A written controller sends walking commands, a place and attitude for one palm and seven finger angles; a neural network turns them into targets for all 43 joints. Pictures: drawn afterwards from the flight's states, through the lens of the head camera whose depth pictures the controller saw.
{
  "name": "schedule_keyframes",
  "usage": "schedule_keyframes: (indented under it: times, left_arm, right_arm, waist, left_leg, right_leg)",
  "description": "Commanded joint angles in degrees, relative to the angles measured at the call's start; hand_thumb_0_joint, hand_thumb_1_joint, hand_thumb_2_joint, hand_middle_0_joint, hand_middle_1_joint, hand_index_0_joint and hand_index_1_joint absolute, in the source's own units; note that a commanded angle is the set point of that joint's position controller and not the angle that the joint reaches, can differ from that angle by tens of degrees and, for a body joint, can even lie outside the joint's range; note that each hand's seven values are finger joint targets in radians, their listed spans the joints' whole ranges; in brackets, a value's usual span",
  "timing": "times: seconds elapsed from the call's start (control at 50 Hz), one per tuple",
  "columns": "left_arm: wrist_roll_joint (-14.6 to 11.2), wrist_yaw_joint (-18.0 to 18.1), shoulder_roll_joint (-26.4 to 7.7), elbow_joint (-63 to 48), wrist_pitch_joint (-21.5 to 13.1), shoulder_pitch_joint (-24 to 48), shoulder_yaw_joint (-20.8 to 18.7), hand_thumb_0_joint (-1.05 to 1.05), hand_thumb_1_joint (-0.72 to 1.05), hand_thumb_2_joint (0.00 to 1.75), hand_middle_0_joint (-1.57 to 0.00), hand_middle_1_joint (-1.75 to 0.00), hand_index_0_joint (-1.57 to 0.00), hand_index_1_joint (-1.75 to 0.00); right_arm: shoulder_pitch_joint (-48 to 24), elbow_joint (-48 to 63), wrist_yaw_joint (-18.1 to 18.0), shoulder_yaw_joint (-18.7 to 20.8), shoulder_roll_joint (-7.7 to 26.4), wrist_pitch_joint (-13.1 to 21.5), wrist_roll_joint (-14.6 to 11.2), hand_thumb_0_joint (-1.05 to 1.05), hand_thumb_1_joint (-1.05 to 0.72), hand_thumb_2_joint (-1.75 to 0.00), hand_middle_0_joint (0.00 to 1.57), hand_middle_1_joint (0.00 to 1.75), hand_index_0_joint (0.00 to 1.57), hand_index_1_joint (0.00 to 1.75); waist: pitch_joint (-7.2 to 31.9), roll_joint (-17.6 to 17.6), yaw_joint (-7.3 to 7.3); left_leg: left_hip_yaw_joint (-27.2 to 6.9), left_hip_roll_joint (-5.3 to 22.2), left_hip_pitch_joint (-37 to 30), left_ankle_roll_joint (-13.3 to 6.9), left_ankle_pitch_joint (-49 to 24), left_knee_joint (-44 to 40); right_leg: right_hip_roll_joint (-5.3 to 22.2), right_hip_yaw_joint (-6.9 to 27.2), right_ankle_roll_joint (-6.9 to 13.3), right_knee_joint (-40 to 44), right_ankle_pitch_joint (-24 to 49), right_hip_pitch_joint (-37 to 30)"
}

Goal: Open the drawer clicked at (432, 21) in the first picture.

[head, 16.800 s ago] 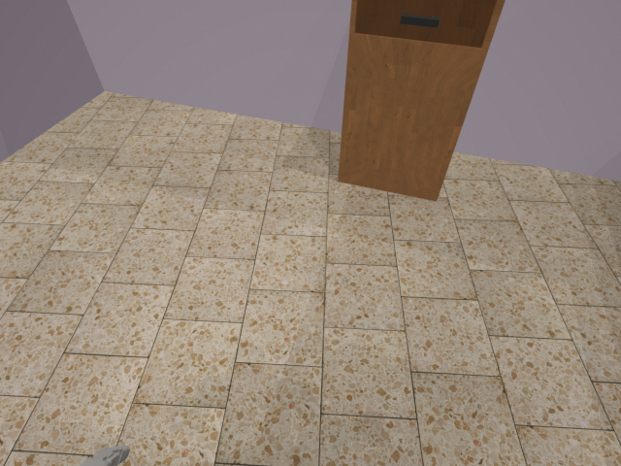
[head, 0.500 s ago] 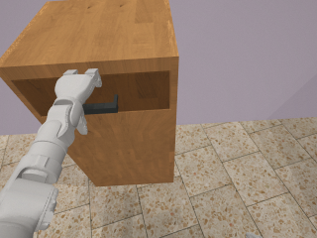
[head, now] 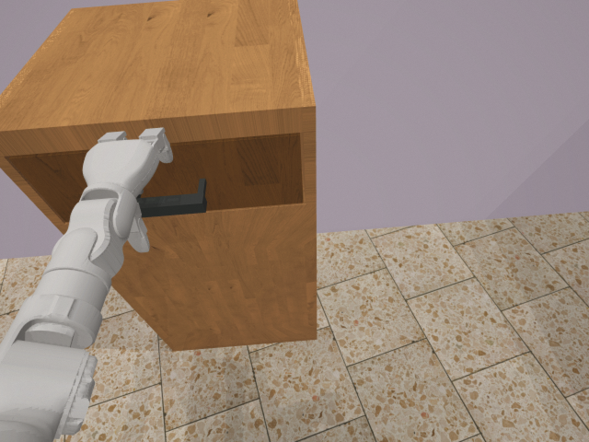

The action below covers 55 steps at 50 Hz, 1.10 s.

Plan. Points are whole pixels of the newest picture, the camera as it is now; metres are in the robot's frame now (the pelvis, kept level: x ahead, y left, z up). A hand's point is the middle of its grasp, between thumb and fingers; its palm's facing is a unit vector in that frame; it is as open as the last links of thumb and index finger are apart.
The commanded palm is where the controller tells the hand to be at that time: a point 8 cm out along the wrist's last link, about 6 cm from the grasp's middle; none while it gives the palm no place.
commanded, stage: move the hooked fingers above the handle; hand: left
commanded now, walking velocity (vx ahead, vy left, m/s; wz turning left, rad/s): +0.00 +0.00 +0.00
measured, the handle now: (168, 196) +0.48 +0.24 +0.04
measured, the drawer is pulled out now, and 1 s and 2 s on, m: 0.00 0.00 0.00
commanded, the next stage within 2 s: lift the fingers back up to retry in 0.16 s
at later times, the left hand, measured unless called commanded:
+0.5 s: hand (129, 195) +0.43 +0.26 +0.11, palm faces -0.03 +0.01 -1.00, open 13.8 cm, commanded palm +0.41 +0.25 +0.16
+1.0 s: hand (152, 186) +0.44 +0.23 +0.11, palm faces +0.02 +0.00 -1.00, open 13.7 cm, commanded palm +0.41 +0.24 +0.16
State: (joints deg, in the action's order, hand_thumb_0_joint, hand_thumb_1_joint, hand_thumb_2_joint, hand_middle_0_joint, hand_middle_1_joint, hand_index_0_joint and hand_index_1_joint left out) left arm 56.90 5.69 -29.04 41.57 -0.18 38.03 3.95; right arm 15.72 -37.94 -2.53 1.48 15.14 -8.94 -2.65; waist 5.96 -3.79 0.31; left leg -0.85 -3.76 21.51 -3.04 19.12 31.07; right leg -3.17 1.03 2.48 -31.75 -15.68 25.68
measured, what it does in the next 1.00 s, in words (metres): stands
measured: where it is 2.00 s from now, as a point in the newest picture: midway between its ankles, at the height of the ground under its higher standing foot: outside the picture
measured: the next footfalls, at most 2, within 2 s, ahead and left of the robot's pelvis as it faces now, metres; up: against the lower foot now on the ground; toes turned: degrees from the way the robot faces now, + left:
none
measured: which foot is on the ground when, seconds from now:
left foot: down 0.00-1.00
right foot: down 0.00-1.00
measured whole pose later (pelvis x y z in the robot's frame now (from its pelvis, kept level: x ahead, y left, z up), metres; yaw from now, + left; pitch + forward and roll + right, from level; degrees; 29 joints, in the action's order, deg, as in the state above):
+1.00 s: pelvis -0.01 +0.01 +0.00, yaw +0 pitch +10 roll +0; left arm 57.9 7.3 -26.2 45.7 2.2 42.2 6.0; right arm 14.8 -37.7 -2.6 0.5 14.3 -8.6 -2.9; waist 6.3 -3.7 0.9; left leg -0.2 -4.2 22.4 -3.5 18.6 31.4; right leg -2.7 1.5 1.9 -32.2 -15.2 26.8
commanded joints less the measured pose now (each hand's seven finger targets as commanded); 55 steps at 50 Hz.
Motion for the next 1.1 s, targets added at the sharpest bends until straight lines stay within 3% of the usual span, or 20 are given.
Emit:
schedule_keyframes:
  times: [0.0, 0.06, 0.1, 0.2, 0.24, 0.32, 0.4, 0.48, 0.5, 0.6, 0.62, 0.68, 0.7, 0.74, 0.8, 0.86, 0.92, 1.02, 1.04, 1.08]
  left_arm:
    - [-0.5, 0.5, -14.0, -10.7, 0.5, 22.5, -3.9, 0.0, -0.5, 0.3, -0.3, -1.2, -0.3, -1.2]
    - [-1.0, -0.5, -11.6, -12.8, -0.6, 24.2, -1.6, 0.0, -0.5, 0.3, -0.3, -1.2, -0.3, -1.2]
    - [-1.2, -0.5, -12.4, -13.1, -1.9, 27.4, -1.9, 0.0, -0.5, 0.3, -0.3, -1.2, -0.3, -1.2]
    - [-0.2, 2.5, -18.6, -13.4, -4.6, 30.8, -7.3, 0.0, -0.5, 0.3, -0.3, -1.2, -0.3, -1.2]
    - [0.3, 4.0, -19.5, -10.2, -4.1, 30.1, -8.5, 0.0, -0.5, 0.3, -0.3, -1.2, -0.3, -1.2]
    - [0.4, 4.5, -18.2, -5.5, -1.6, 28.0, -7.1, 0.0, -0.5, 0.3, -0.3, -1.2, -0.3, -1.2]
    - [-0.2, 1.5, -14.3, -3.5, 0.4, 24.5, -3.5, 0.0, -0.5, 0.3, -0.3, -1.2, -0.3, -1.2]
    - [-1.2, -1.5, -12.0, -8.6, -1.6, 27.5, -1.1, 0.0, -0.5, 0.3, -0.3, -1.2, -0.3, -1.2]
    - [-1.1, -1.6, -14.5, -10.1, -2.7, 28.0, -3.1, 0.0, -0.5, 0.3, -0.3, -1.2, -0.3, -1.2]
    - [-0.5, 1.2, -16.3, -13.1, -6.3, 31.0, -5.5, 0.0, -0.5, 0.3, -0.3, -1.2, -0.3, -1.2]
    - [-0.2, 2.3, -15.8, -12.4, -6.3, 31.7, -5.5, 0.0, -0.5, 0.3, -0.3, -1.2, -0.3, -1.2]
    - [0.4, 5.4, -18.2, -11.0, -4.7, 30.0, -8.9, 0.0, -0.5, 0.3, -0.3, -1.2, -0.3, -1.2]
    - [0.5, 6.1, -16.1, -10.0, -3.5, 29.8, -7.2, 0.0, -0.5, 0.3, -0.3, -1.2, -0.3, -1.2]
    - [0.8, 6.7, -14.3, -7.0, -0.7, 29.2, -5.9, 0.0, -0.5, 0.3, -0.3, -1.2, -0.3, -1.2]
    - [1.1, 6.2, -15.5, -6.4, 2.0, 27.6, -6.4, 0.0, -0.5, 0.3, -0.3, -1.2, -0.3, -1.2]
    - [1.0, 5.1, -15.0, -5.5, 3.9, 27.7, -5.5, 0.0, -0.5, 0.3, -0.3, -1.2, -0.3, -1.2]
    - [1.2, 3.6, -14.6, -3.9, 4.2, 28.2, -4.4, 0.0, -0.5, 0.3, -0.3, -1.2, -0.3, -1.2]
    - [1.3, 1.7, -15.7, -6.0, 2.7, 25.4, -5.3, 0.0, -0.5, 0.3, -0.3, -1.2, -0.3, -1.2]
    - [1.1, 1.2, -13.2, -6.9, 2.3, 26.2, -3.0, 0.0, -0.5, 0.3, -0.3, -1.2, -0.3, -1.2]
    - [0.9, 0.8, -12.3, -8.7, 1.0, 26.9, -2.4, 0.0, -0.5, 0.3, -0.3, -1.2, -0.3, -1.2]
  right_arm:
    - [-1.8, 7.3, -0.5, 2.5, 7.7, 2.1, -0.1, 0.0, -0.9, -0.9, 0.2, 0.3, 0.2, 0.3]
    - [-1.7, 7.6, -0.7, 2.6, 7.6, 2.3, -0.1, 0.0, -0.9, -0.9, 0.2, 0.3, 0.2, 0.3]
    - [-1.3, 7.3, -1.0, 2.6, 7.5, 2.6, -0.1, 0.0, -0.9, -0.9, 0.2, 0.3, 0.2, 0.3]
    - [-0.9, 6.5, -1.4, 2.6, 6.9, 3.2, 0.5, 0.0, -0.9, -0.9, 0.2, 0.3, 0.2, 0.3]
    - [-1.1, 6.0, -1.4, 2.4, 6.9, 3.4, 0.5, 0.0, -0.9, -0.9, 0.2, 0.3, 0.2, 0.3]
    - [-1.4, 6.2, -1.1, 2.2, 7.1, 3.4, 0.3, 0.0, -0.9, -0.9, 0.2, 0.3, 0.2, 0.3]
    - [-0.8, 7.0, -0.9, 2.3, 7.7, 3.0, 0.1, 0.0, -0.9, -0.9, 0.2, 0.3, 0.2, 0.3]
    - [-0.5, 7.8, -1.4, 2.6, 8.0, 2.7, 0.0, 0.0, -0.9, -0.9, 0.2, 0.3, 0.2, 0.3]
    - [-0.2, 7.6, -1.5, 2.8, 7.9, 2.7, 0.0, 0.0, -0.9, -0.9, 0.2, 0.3, 0.2, 0.3]
    - [0.3, 6.8, -1.4, 2.9, 7.0, 3.1, 0.4, 0.0, -0.9, -0.9, 0.2, 0.3, 0.2, 0.3]
    - [0.5, 6.2, -1.2, 2.9, 6.9, 3.2, 0.5, 0.0, -0.9, -0.9, 0.2, 0.3, 0.2, 0.3]
    - [0.6, 5.8, -0.4, 3.0, 7.1, 3.3, 0.8, 0.0, -0.9, -0.9, 0.2, 0.3, 0.2, 0.3]
    - [0.3, 5.9, -0.1, 2.8, 6.7, 3.4, 0.7, 0.0, -0.9, -0.9, 0.2, 0.3, 0.2, 0.3]
    - [0.2, 5.3, 0.3, 2.9, 7.0, 3.3, 0.7, 0.0, -0.9, -0.9, 0.2, 0.3, 0.2, 0.3]
    - [-0.1, 5.8, 0.4, 2.8, 7.5, 2.9, 0.5, 0.0, -0.9, -0.9, 0.2, 0.3, 0.2, 0.3]
    - [-0.7, 6.2, 0.0, 2.4, 7.6, 2.5, 0.3, 0.0, -0.9, -0.9, 0.2, 0.3, 0.2, 0.3]
    - [-1.2, 6.4, -0.6, 2.0, 7.6, 2.2, 0.0, 0.0, -0.9, -0.9, 0.2, 0.3, 0.2, 0.3]
    - [-1.8, 7.7, -1.1, 1.9, 7.4, 2.3, 0.1, 0.0, -0.9, -0.9, 0.2, 0.3, 0.2, 0.3]
    - [-1.9, 8.0, -1.1, 1.8, 7.2, 2.4, 0.0, 0.0, -0.9, -0.9, 0.2, 0.3, 0.2, 0.3]
    - [-1.7, 8.2, -1.0, 2.2, 7.3, 2.8, 0.0, 0.0, -0.9, -0.9, 0.2, 0.3, 0.2, 0.3]
  waist:
    - [17.4, 4.2, 0.12]
    - [17.0, 4.2, 0.98]
    - [16.7, 4.2, 1.53]
    - [20.1, 0.6, 0.42]
    - [18.1, 1.0, 0.24]
    - [17.4, 2.2, 0.22]
    - [18.9, 4.4, 0.75]
    - [19.0, 5.7, 1.99]
    - [19.0, 5.2, 1.45]
    - [19.2, 0.7, 0.91]
    - [18.1, -0.6, 0.95]
    - [20.9, -0.9, -0.76]
    - [20.6, -1.6, -0.63]
    - [19.6, 1.2, -0.11]
    - [21.5, 3.3, -0.62]
    - [20.5, 6.4, -0.13]
    - [17.5, 6.4, 0.4]
    - [18.4, 4.9, -0.53]
    - [17.1, 3.7, -0.04]
    - [17.0, 3.7, 0.43]
  left_leg:
    - [0.9, 1.8, -3.1, 0.5, -24.7, -1.8]
    - [0.6, 1.6, -4.3, 0.2, -22.7, -1.6]
    - [0.3, 1.5, -4.0, 0.2, -20.9, -1.5]
    - [0.1, 1.0, -3.2, 0.5, -21.2, -0.9]
    - [0.4, 1.0, -1.3, 0.6, -20.1, -1.1]
    - [0.9, 1.2, 0.4, 0.8, -18.8, -1.4]
    - [1.4, 1.5, -0.8, 0.5, -20.8, -1.0]
    - [0.7, 1.6, -2.7, 0.0, -21.4, -0.8]
    - [0.3, 1.6, -3.0, 0.0, -22.0, -0.7]
    - [-0.8, 1.5, -4.4, 0.6, -23.4, -0.2]
    - [-0.9, 1.7, -4.7, 1.1, -24.2, -0.3]
    - [-0.8, 1.8, -4.4, 2.1, -27.9, -0.2]
    - [-0.8, 1.8, -4.3, 2.2, -27.8, -0.1]
    - [-0.3, 2.2, -3.6, 2.2, -27.2, -0.4]
    - [0.2, 2.2, -2.9, 1.7, -26.9, -0.9]
    - [0.7, 2.1, -2.0, 0.9, -24.7, -1.6]
    - [0.6, 2.2, -1.6, 0.8, -22.2, -2.5]
    - [1.0, 2.0, -2.6, 0.6, -23.2, -2.4]
    - [0.7, 2.0, -2.6, 0.7, -22.8, -2.6]
    - [0.5, 2.1, -3.5, 0.6, -22.6, -2.4]
  right_leg:
    - [2.1, 0.4, 0.2, 1.6, 20.9, -15.2]
    - [2.1, 0.5, 0.1, 2.2, 19.1, -13.8]
    - [2.2, 0.7, 0.0, 2.3, 17.4, -13.0]
    - [2.2, 1.1, 0.4, 1.2, 17.3, -14.1]
    - [2.2, 0.8, 0.4, 1.0, 16.3, -13.4]
    - [2.3, 0.7, 0.2, 1.1, 15.8, -13.6]
    - [2.4, 0.7, -0.1, 1.2, 18.8, -14.9]
    - [2.3, 0.7, -0.2, 1.9, 19.0, -14.2]
    - [2.2, 0.8, -0.1, 1.7, 19.1, -14.0]
    - [1.7, 0.3, 0.5, 0.6, 16.4, -10.8]
    - [1.5, -0.1, 0.8, 0.4, 15.9, -9.2]
    - [1.2, -0.6, 1.1, -0.5, 17.3, -10.9]
    - [1.2, -0.7, 1.1, -0.7, 17.2, -10.5]
    - [1.2, -0.8, 0.8, -0.5, 17.4, -10.1]
    - [1.4, -0.5, 0.6, -0.3, 18.7, -13.1]
    - [1.7, -0.2, 0.2, 0.5, 19.3, -14.8]
    - [1.9, -0.3, 0.2, 1.3, 17.1, -13.7]
    - [2.0, 0.3, 0.3, 1.5, 18.6, -15.5]
    - [2.1, 0.0, 0.4, 1.6, 17.7, -14.1]
    - [2.0, 0.1, 0.4, 2.1, 16.7, -13.5]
